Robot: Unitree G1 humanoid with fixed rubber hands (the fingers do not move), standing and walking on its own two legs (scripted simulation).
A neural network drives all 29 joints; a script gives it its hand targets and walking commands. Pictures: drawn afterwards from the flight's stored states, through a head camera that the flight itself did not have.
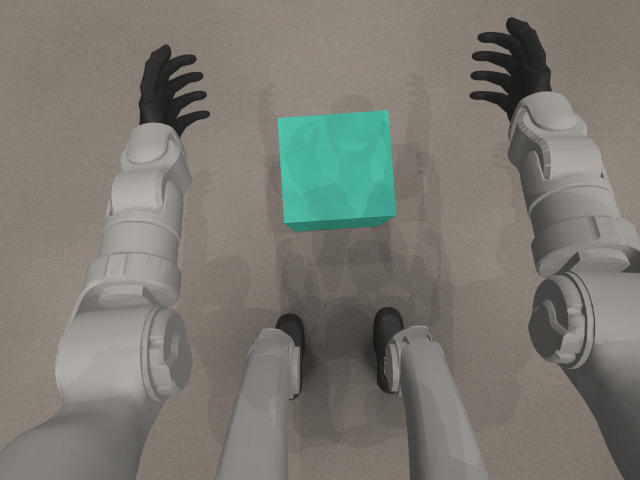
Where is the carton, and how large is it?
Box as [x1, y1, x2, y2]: [278, 110, 395, 231]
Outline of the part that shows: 387,110 278,118 284,222 295,231 378,225 395,215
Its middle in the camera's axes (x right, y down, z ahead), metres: +0.03 -0.14 +0.85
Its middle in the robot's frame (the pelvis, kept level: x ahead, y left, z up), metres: +0.52 +0.00 -0.53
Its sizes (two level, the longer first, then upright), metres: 0.210 0.200 0.250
